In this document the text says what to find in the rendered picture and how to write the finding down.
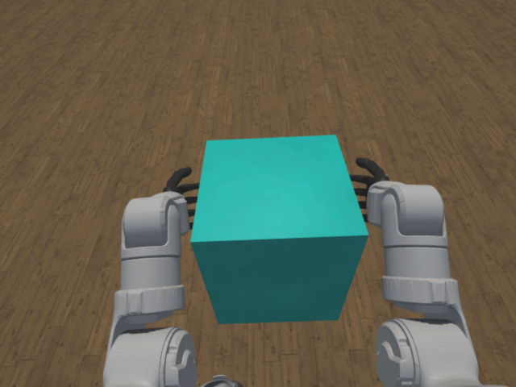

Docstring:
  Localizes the left robot shin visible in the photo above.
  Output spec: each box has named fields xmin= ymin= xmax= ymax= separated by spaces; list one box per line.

xmin=212 ymin=375 xmax=233 ymax=384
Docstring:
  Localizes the right robot hand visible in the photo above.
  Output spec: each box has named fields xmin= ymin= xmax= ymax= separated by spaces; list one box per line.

xmin=349 ymin=158 xmax=389 ymax=223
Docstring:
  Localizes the robot left forearm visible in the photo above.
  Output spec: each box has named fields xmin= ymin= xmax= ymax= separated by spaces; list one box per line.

xmin=103 ymin=191 xmax=190 ymax=387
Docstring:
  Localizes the robot right forearm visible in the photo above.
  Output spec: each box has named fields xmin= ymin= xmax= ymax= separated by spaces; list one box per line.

xmin=366 ymin=181 xmax=479 ymax=377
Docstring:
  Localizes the right robot upper arm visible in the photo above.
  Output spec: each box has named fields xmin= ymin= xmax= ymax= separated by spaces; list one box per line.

xmin=376 ymin=318 xmax=508 ymax=387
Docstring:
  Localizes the left robot hand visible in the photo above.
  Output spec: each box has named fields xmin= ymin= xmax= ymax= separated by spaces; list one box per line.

xmin=163 ymin=167 xmax=200 ymax=230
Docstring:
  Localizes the left robot upper arm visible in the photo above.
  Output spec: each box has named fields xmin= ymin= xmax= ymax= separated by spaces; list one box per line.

xmin=104 ymin=327 xmax=198 ymax=387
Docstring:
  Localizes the carton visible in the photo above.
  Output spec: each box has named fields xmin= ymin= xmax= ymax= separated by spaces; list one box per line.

xmin=190 ymin=135 xmax=368 ymax=324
